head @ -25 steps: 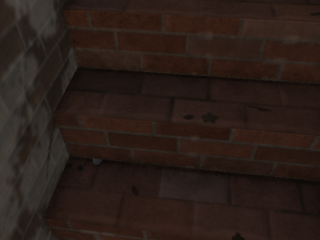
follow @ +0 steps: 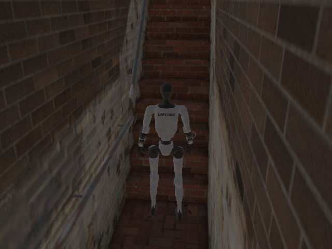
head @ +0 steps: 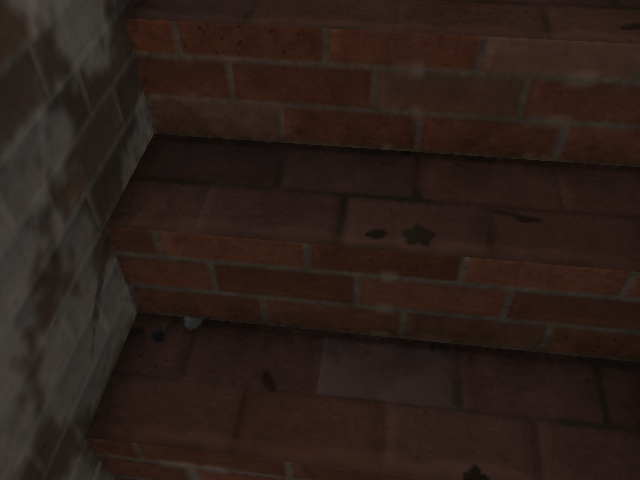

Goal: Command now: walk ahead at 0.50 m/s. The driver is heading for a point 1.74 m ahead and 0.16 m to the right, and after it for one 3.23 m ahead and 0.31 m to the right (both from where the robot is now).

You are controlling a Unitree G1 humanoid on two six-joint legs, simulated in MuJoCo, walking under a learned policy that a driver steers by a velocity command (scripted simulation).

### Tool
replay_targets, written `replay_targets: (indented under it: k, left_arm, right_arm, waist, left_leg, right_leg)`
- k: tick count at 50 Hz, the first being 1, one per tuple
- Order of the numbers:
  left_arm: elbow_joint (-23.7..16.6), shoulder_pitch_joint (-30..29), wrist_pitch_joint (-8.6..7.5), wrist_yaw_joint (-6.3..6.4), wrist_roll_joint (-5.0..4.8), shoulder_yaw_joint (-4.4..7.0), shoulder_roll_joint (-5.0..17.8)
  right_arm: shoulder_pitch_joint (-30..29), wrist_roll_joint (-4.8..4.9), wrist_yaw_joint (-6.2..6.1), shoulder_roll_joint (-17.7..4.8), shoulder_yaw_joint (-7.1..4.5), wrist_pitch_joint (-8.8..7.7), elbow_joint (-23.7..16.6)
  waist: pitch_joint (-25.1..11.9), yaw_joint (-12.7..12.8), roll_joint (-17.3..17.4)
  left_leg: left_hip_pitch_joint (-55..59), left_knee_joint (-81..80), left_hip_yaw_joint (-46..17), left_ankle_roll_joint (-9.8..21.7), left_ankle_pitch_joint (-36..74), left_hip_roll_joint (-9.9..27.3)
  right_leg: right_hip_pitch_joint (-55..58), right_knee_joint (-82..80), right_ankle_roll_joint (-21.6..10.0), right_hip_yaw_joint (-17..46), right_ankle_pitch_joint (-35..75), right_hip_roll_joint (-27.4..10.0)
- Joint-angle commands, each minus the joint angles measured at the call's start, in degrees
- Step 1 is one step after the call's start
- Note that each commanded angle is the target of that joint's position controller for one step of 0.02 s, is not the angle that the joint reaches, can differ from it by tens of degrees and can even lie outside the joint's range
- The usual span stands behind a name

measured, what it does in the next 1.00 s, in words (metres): stands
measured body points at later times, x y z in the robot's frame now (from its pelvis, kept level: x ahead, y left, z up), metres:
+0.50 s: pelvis +0.00 +0.00 +0.00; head -0.01 +0.00 +0.45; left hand +0.09 +0.25 -0.13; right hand +0.16 -0.24 -0.11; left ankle -0.01 +0.13 -0.75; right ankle -0.08 -0.13 -0.75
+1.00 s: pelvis +0.00 +0.00 +0.00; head +0.00 +0.00 +0.45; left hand +0.10 +0.24 -0.12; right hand +0.16 -0.24 -0.11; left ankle -0.01 +0.13 -0.75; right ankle -0.08 -0.13 -0.75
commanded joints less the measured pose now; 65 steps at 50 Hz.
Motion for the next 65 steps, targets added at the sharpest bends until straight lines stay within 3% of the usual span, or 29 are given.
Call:
replay_targets:
  k: [1,11,28,29,32,33,37,42,44,47,65]
  left_arm:
    - [-2.92,-0.89,-0.35,-0.12,-0.06,1.16,6.19]
    - [-2.09,-1.38,-0.69,-0.23,-0.10,1.01,6.14]
    - [-1.16,-1.43,-0.68,-0.25,0.02,0.99,6.35]
    - [-1.15,-1.05,-0.75,-0.03,0.12,1.10,6.46]
    - [-1.14,-1.22,-0.83,0.05,0.10,1.23,6.70]
    - [-1.67,-1.18,-0.95,0.03,0.17,1.72,7.79]
    - [-2.36,-1.20,-1.10,0.01,0.00,1.70,6.40]
    - [-2.93,-1.09,-1.07,-0.11,-0.06,1.71,6.54]
    - [-2.74,-1.10,-0.80,-0.28,-0.19,1.20,5.25]
    - [-2.65,-0.73,-0.66,-0.28,-0.25,1.26,6.37]
    - [-1.27,-1.33,-0.95,-0.37,-0.14,1.10,6.08]
  right_arm:
    - [-3.32,0.07,0.08,-6.09,-1.26,-1.00,-3.61]
    - [-3.95,0.05,-0.51,-6.38,-1.26,-0.47,-3.22]
    - [-3.75,0.02,-0.30,-6.60,-1.30,-0.60,-2.88]
    - [-3.51,0.39,-0.23,-6.64,-1.35,-0.46,-2.95]
    - [-3.40,0.29,-0.26,-6.63,-1.43,-0.36,-3.21]
    - [-3.48,0.34,-0.34,-6.84,-1.60,-0.47,-3.49]
    - [-3.52,0.22,-0.59,-6.10,-1.50,-0.41,-3.73]
    - [-3.21,-0.14,-0.57,-6.07,-1.50,-0.77,-4.00]
    - [-3.05,-0.10,-0.32,-5.56,-1.21,-0.86,-3.83]
    - [-2.92,0.21,-0.31,-6.32,-1.32,-0.72,-3.74]
    - [-3.51,0.07,-0.70,-6.43,-1.39,-0.29,-3.49]
  waist:
    - [-2.59,0.15,-0.62]
    - [-0.97,-0.03,-0.51]
    - [-1.27,-0.07,-0.57]
    - [-1.49,0.17,-0.21]
    - [-1.42,-0.03,-0.59]
    - [-1.47,-0.20,-0.84]
    - [-0.15,-0.23,-0.97]
    - [-1.33,-0.35,-1.18]
    - [-1.68,0.00,-0.82]
    - [-2.47,0.21,-0.71]
    - [-1.01,-0.09,-0.52]
  left_leg:
    - [3.30,-1.05,-6.51,0.60,18.78,5.99]
    - [2.94,-1.83,-6.84,0.84,14.48,5.88]
    - [2.90,-1.92,-6.72,0.53,14.68,5.69]
    - [3.04,-1.72,-6.67,0.28,15.39,5.70]
    - [3.17,-1.59,-6.54,0.27,15.28,5.65]
    - [2.78,-0.89,-5.91,0.73,13.47,5.35]
    - [1.24,-0.88,-6.13,1.05,10.68,5.21]
    - [2.01,-0.33,-6.27,1.12,15.45,5.42]
    - [2.39,-1.13,-6.87,0.67,18.05,5.83]
    - [3.25,-1.02,-6.87,0.69,19.12,5.87]
    - [3.01,-2.02,-7.08,0.65,14.08,5.62]
  right_leg:
    - [0.09,-0.60,-0.40,4.99,22.22,-5.59]
    - [-1.50,-1.61,-0.34,4.98,17.99,-5.35]
    - [-1.32,-1.53,-0.69,5.00,18.20,-5.26]
    - [-1.27,-1.72,-0.72,5.17,18.23,-5.53]
    - [-1.60,-1.61,-0.73,5.11,17.78,-5.47]
    - [-2.03,-1.11,-0.98,4.86,15.85,-5.42]
    - [-3.61,-1.00,-1.36,5.06,13.33,-5.16]
    - [-2.18,-0.30,-1.02,5.07,18.50,-5.17]
    - [-1.07,-0.72,-0.56,5.38,21.56,-5.36]
    - [0.27,-0.78,-0.04,5.26,22.89,-5.50]
    - [-1.54,-1.80,-0.29,5.22,17.79,-5.14]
